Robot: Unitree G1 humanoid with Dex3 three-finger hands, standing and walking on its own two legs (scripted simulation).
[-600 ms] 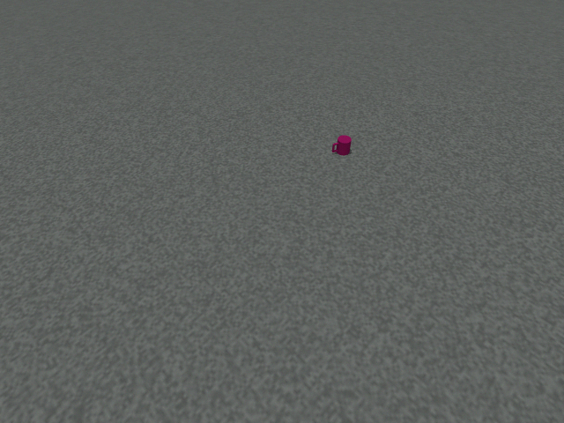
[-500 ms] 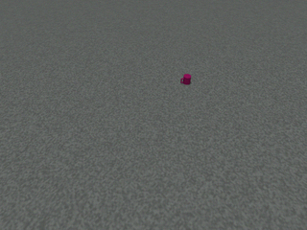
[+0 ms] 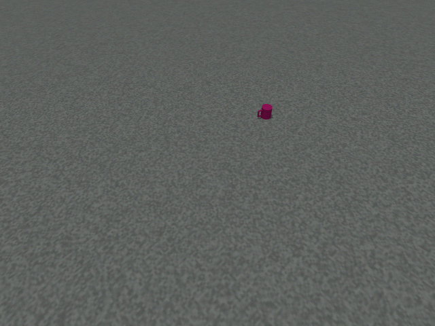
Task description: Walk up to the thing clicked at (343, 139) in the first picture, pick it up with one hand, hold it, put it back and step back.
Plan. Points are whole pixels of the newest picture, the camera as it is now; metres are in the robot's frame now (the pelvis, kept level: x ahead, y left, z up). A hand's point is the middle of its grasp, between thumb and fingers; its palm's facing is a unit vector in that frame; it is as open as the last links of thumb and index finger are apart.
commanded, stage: stand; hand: left
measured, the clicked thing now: (264, 112) +1.67 -0.34 -0.74
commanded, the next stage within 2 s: walk up in 0.52 s
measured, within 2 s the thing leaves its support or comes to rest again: neither
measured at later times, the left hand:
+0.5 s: hand out of the picture +0.07 +0.25 -0.16, palm faces -0.03 -0.94 -0.34, open 7.4 cm
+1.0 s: hand (160, 295) +0.23 +0.15 -0.15, palm faces -0.13 -0.91 -0.39, open 7.4 cm
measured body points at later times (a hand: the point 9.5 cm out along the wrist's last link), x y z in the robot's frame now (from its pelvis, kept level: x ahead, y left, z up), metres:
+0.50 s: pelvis +0.00 +0.00 +0.00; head +0.01 +0.00 +0.45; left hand +0.08 +0.30 -0.13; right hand +0.08 -0.30 -0.13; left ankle -0.01 +0.12 -0.75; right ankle -0.01 -0.12 -0.75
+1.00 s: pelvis +0.12 -0.12 -0.03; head +0.11 -0.14 +0.42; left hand +0.23 +0.20 -0.12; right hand +0.13 -0.46 -0.15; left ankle +0.06 +0.04 -0.68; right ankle +0.14 -0.24 -0.75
